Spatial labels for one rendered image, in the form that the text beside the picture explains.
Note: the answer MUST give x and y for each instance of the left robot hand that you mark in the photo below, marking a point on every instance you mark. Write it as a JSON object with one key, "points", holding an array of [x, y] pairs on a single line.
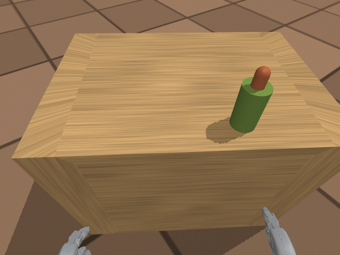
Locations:
{"points": [[75, 239]]}

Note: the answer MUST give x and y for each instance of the right robot hand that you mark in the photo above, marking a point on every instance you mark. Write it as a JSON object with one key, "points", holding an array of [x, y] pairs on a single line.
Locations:
{"points": [[279, 240]]}

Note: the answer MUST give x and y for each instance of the bottle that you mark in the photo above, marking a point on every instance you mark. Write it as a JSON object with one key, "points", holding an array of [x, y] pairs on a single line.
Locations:
{"points": [[251, 101]]}

